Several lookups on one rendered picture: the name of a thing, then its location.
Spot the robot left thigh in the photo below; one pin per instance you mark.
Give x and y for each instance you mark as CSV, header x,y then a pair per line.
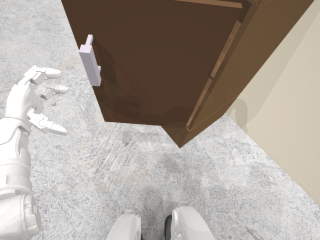
x,y
126,227

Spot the left robot upper arm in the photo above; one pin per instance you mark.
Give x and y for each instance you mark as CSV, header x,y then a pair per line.
x,y
20,218

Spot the right robot hand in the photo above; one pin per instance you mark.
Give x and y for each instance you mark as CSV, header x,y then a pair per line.
x,y
257,234

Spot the cupboard door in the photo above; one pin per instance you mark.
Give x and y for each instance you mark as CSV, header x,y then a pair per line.
x,y
156,56

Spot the left robot hand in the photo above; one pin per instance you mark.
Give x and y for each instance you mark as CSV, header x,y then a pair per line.
x,y
22,99

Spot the left robot forearm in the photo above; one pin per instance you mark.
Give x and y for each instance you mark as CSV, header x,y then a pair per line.
x,y
15,160

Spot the handle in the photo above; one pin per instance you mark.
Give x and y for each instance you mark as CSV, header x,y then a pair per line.
x,y
87,55

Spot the robot left shin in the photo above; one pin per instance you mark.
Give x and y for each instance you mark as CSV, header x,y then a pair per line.
x,y
129,212

